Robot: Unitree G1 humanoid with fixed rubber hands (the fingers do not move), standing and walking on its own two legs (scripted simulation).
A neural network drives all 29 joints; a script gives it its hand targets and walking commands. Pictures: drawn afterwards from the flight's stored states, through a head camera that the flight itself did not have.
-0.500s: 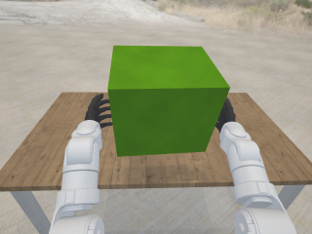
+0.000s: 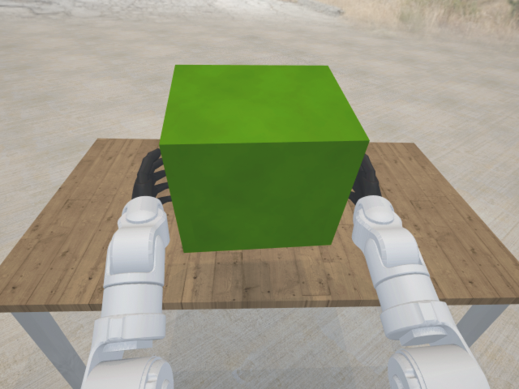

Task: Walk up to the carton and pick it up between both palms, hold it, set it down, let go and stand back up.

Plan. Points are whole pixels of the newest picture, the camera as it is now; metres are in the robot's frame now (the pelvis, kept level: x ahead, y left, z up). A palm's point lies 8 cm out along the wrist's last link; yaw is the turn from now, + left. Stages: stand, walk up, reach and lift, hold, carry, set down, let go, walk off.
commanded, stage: hold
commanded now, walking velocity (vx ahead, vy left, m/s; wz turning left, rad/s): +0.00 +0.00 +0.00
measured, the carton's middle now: (256, 158) +0.43 +0.01 +0.21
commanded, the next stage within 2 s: set down in 1.80 s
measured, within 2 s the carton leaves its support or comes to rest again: neither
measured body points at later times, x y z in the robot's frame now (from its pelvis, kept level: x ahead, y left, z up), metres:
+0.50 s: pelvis -0.01 -0.01 +0.00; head -0.05 +0.00 +0.45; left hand +0.37 +0.16 +0.16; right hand +0.37 -0.18 +0.16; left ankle +0.01 +0.08 -0.75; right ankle +0.06 -0.12 -0.75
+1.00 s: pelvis -0.01 +0.00 +0.00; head -0.09 +0.02 +0.44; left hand +0.35 +0.17 +0.19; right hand +0.35 -0.18 +0.20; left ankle +0.01 +0.08 -0.75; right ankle +0.06 -0.12 -0.75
